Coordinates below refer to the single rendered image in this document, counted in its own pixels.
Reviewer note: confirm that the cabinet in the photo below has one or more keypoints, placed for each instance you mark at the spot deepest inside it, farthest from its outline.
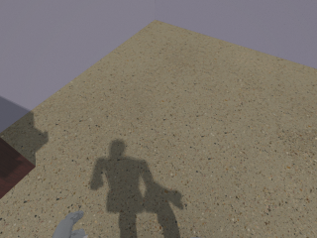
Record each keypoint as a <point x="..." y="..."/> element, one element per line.
<point x="13" y="167"/>

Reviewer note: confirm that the left robot hand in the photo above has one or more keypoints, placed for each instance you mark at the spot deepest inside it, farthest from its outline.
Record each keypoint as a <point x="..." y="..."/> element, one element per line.
<point x="64" y="228"/>

